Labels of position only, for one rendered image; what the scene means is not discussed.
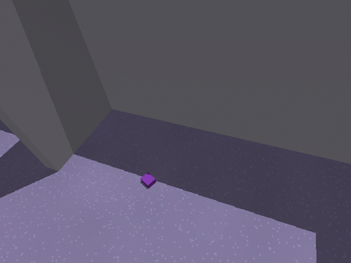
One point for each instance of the small box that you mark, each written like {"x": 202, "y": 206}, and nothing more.
{"x": 148, "y": 180}

